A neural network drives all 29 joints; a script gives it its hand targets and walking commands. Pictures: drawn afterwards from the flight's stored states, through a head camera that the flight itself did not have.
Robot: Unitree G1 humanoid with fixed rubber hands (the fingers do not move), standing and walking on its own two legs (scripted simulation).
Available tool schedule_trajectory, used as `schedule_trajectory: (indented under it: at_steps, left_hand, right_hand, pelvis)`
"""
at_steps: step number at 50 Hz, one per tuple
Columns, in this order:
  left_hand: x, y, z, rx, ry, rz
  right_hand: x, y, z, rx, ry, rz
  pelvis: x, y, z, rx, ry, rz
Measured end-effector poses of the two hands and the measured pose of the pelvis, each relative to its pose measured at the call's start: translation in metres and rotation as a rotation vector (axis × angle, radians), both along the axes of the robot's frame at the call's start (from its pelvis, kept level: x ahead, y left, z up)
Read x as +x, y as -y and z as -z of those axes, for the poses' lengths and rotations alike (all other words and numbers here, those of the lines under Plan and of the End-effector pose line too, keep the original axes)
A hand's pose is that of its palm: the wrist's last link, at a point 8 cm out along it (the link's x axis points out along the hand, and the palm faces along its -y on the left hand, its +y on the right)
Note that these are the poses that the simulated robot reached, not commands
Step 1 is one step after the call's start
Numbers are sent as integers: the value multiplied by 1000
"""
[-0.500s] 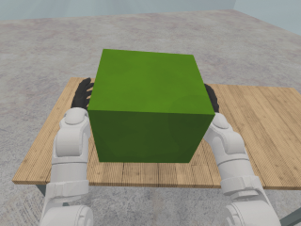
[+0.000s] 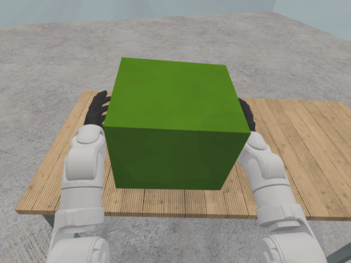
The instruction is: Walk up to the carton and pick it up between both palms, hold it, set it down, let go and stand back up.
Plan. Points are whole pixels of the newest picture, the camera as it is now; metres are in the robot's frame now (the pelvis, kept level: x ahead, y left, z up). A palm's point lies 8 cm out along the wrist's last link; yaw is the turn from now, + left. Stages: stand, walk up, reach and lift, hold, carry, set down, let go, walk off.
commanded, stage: hold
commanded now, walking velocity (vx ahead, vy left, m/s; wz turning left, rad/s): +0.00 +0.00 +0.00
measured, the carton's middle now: (172, 125) +0.38 +0.00 +0.16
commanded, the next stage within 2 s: none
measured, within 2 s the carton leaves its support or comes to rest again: neither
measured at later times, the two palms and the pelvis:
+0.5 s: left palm (94, 127) +0.35 +0.17 +0.17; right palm (244, 132) +0.35 -0.16 +0.15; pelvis +0.00 +0.00 +0.00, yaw +0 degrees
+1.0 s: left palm (94, 127) +0.35 +0.17 +0.17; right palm (244, 133) +0.35 -0.16 +0.15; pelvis +0.00 +0.00 +0.00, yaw +0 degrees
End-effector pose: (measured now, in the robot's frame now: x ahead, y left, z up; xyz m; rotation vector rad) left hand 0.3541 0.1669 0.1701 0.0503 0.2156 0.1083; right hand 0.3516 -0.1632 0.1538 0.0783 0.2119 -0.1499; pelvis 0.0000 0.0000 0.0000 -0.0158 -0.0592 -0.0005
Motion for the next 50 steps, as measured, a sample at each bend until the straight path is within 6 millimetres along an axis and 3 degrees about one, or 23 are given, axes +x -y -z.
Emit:
schedule_trajectory:
  at_steps: [50]
  left_hand:
    - [-1,-1,1,-1,4,0]
  right_hand:
    - [-1,-1,0,0,5,1]
  pelvis:
    - [0,0,0,-1,-1,-3]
